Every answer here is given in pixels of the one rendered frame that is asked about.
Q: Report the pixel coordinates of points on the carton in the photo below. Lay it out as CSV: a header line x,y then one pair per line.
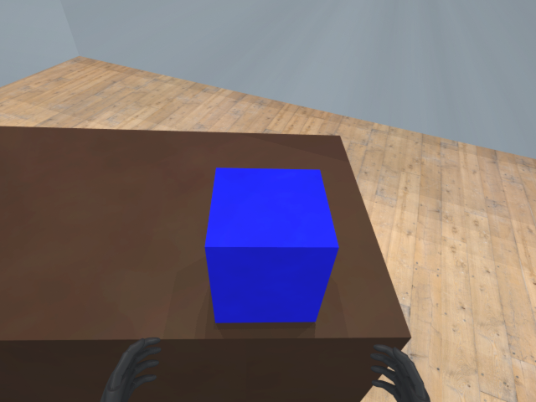
x,y
270,245

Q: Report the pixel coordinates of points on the robot right hand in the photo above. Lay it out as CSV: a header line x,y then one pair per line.
x,y
409,386

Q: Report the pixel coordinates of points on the pedestal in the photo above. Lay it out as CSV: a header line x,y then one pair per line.
x,y
102,243

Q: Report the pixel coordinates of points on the robot left hand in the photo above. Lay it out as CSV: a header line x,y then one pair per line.
x,y
122,381

